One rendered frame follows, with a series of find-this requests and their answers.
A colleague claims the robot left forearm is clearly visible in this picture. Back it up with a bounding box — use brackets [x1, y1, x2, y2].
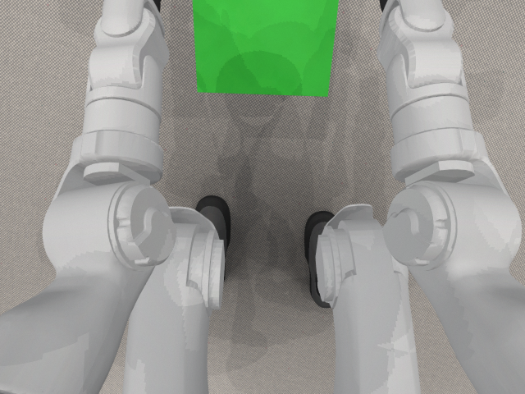
[52, 0, 169, 202]

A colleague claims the left robot upper arm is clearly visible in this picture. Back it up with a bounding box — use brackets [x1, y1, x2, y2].
[0, 181, 176, 394]

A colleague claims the robot left foot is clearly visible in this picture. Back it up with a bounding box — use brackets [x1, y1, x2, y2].
[195, 195, 231, 281]

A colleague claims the carton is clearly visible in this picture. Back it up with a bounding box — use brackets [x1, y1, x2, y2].
[193, 0, 339, 97]

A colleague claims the robot foot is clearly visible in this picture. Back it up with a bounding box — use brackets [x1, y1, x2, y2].
[304, 211, 335, 308]
[195, 195, 231, 281]

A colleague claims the right robot upper arm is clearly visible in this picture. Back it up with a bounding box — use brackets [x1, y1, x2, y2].
[382, 181, 525, 394]

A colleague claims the robot right forearm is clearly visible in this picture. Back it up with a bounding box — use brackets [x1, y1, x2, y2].
[377, 0, 510, 198]

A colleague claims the robot right foot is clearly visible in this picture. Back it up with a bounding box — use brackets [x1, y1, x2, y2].
[304, 211, 335, 308]

